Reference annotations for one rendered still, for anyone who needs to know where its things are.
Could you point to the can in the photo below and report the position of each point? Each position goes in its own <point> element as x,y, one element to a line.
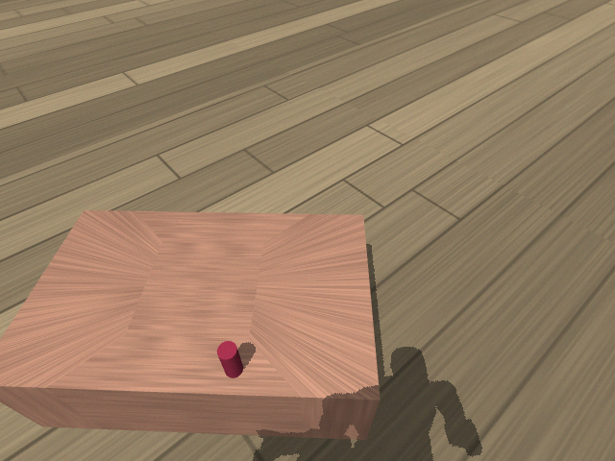
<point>230,359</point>

